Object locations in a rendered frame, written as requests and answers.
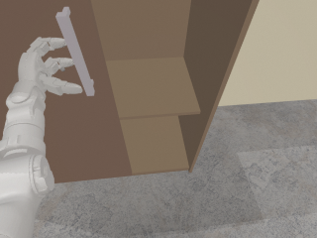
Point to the robot left upper arm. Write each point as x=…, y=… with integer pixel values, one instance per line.
x=24, y=182

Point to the wardrobe door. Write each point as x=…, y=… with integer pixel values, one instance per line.
x=83, y=134

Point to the handle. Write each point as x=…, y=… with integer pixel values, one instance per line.
x=74, y=50

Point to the left robot hand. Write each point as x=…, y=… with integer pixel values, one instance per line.
x=31, y=67

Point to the robot left forearm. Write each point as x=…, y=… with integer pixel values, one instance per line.
x=24, y=128

